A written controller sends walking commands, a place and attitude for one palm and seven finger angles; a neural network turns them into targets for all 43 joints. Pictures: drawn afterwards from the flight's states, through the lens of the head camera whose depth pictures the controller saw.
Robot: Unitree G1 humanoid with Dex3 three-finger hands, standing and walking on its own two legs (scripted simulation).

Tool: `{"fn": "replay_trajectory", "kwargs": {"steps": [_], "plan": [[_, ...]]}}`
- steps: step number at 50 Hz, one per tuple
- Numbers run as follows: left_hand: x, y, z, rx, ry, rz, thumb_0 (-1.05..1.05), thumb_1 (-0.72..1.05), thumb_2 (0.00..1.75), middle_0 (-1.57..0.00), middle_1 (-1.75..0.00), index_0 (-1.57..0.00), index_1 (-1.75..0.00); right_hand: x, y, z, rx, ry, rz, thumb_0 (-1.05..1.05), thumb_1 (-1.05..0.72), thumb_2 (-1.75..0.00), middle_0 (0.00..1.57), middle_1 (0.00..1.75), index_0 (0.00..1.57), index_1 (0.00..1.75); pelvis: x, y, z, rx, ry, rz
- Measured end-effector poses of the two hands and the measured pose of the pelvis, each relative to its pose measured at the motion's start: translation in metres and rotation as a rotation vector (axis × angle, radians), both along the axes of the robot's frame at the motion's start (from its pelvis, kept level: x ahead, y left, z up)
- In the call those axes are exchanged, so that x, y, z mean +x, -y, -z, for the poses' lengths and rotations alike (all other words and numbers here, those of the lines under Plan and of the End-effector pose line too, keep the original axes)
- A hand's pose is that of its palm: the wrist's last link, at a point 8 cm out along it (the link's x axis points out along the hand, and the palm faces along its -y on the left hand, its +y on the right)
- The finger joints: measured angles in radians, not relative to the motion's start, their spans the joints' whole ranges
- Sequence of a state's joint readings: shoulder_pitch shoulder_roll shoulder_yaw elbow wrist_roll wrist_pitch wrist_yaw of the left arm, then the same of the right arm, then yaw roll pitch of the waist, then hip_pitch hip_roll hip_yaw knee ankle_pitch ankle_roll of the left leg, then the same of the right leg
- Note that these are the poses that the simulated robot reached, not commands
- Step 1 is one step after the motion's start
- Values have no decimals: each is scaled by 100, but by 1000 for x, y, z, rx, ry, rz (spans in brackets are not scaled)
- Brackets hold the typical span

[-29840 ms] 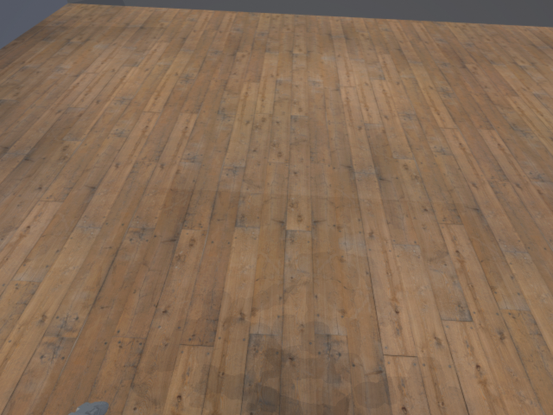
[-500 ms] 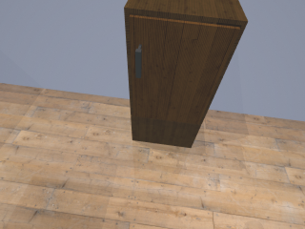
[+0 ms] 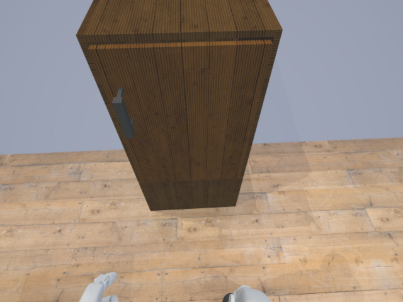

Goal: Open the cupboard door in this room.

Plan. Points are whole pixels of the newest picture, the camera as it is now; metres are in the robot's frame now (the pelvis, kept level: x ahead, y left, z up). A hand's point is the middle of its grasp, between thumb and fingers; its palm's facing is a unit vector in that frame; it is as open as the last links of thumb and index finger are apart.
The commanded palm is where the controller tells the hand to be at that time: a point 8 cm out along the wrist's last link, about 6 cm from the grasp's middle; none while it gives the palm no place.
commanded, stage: come to a stop and stand still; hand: left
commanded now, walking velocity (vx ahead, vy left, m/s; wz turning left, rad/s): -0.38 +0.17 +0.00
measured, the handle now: (125, 113) +0.56 +0.22 +0.01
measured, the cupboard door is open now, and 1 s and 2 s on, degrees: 0 0 0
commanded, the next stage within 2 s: none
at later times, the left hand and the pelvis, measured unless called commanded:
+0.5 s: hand out of the picture +0.03 +0.26 -0.17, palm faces +0.10 -0.98 -0.18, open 7.4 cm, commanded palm none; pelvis +0.00 +0.06 +0.02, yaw +1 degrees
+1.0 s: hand out of the picture -0.04 +0.22 -0.15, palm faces +0.00 -0.98 -0.18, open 7.4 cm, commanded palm none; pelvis -0.03 +0.06 +0.03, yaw +0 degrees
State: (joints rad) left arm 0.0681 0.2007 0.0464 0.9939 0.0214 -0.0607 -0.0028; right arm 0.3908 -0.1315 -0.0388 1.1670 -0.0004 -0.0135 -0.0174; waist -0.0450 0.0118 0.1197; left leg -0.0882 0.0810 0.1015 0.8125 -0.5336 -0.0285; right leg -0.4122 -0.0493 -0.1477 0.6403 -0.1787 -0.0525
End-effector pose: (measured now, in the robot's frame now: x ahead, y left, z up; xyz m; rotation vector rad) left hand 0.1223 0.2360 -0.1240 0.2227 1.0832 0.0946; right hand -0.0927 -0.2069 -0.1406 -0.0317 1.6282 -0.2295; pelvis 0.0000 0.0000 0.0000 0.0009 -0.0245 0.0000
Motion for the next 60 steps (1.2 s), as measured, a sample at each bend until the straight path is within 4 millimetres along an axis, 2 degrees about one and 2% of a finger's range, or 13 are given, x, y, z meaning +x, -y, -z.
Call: {"fn": "replay_trajectory", "kwargs": {"steps": [4, 9, 14, 17, 19, 21, 26, 31, 34, 43, 50, 55, 60], "plan": [[4, 12, -5, 3, -37, -9, 0, 91, 90, -20, -30, -20, -30, 45, 11, 1, -6, 53, -21, 0, -91, -89, 20, 30, 20, 30, 12, 3, -7, 1, 6, -7], [-11, 12, -5, -9, -93, -60, 0, 91, 90, -20, -30, -20, -30, 110, 18, -2, -24, 174, -85, 0, -91, -90, 20, 30, 20, 30, 14, -2, -13, 7, -3, -14], [-32, -12, 0, -10, -115, -100, 0, 92, 90, -20, -30, -20, -30, 161, 13, -12, -63, 302, -150, 0, -91, -90, 20, 30, 20, 30, 8, -16, -12, -2, -6, -15], [-47, -32, 10, -20, -127, -121, 0, 91, 90, -20, -30, -20, -30, 179, 2, -21, -94, 369, -183, 0, -91, -90, 20, 30, 20, 30, 4, -30, -9, -17, -6, -20], [-57, -46, 20, -33, -136, -137, 0, 91, 90, -20, -30, -20, -30, 183, -7, -24, -118, 406, -200, 0, -91, -90, 20, 30, 20, 30, 2, -41, -4, -29, -4, -23], [-70, -58, 24, -43, -162, -158, 0, 91, 90, -20, -30, -20, -30, 180, -19, -31, -127, 414, -217, 0, -91, -90, 20, 30, 20, 30, -1, -49, -6, -25, 4, -22], [-106, -76, 14, -55, -244, -187, 0, 91, 90, -20, -30, -20, -30, 167, -44, -46, -127, 376, -234, 0, -92, -90, 20, 30, 20, 30, -3, -65, -22, -39, -12, -23], [-143, -84, 8, -50, -343, -187, 0, 91, 90, -20, -30, -20, -30, 155, -56, -49, -129, 367, -201, 0, -93, -89, 20, 30, 21, 30, -4, -77, -29, -29, -27, -6], [-157, -82, 6, -46, -393, -172, 0, 91, 90, -20, -30, -20, -30, 142, -59, -46, -125, 357, -169, 0, -93, -89, 20, 30, 21, 30, -7, -81, -29, -22, -24, 3], [-158, -61, 4, -31, -360, -123, 0, 91, 90, -20, -30, -20, -30, 77, -57, -21, -61, 248, -94, 0, -93, -89, 20, 30, 20, 30, -24, -74, -23, 22, -7, 12], [-161, -37, -2, -42, -322, -100, 1, 91, 90, -20, -30, -20, -30, 29, -60, -15, 0, 169, -58, 0, -92, -89, 20, 30, 20, 30, -33, -62, -26, 7, 7, 7], [-170, -23, 0, -57, -333, -104, 1, 91, 90, -20, -30, -20, -30, 4, -59, -17, 13, 118, -44, 0, -91, -90, 20, 30, 20, 30, -37, -53, -26, 6, 4, 3], [-182, -9, 1, -77, -357, -121, 1, 91, 90, -20, -30, -20, -30, -6, -55, -19, 15, 84, -46, 0, -91, -90, 20, 30, 20, 30, -38, -46, -25, 5, -1, 0]]}}
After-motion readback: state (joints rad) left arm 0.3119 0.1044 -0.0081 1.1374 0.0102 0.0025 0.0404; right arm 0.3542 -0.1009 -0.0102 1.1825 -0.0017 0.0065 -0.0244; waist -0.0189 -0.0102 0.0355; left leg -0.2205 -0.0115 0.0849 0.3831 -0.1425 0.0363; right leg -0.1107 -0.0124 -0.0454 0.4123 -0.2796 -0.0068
